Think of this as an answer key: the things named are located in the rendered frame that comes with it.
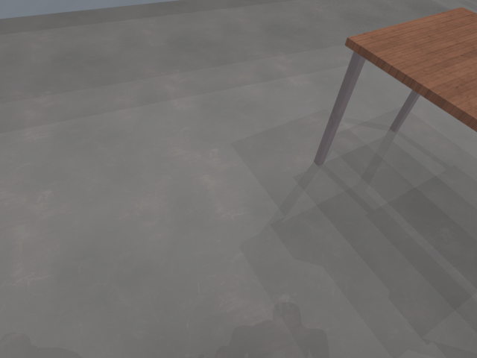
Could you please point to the table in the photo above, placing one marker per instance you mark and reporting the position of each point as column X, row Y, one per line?
column 435, row 56

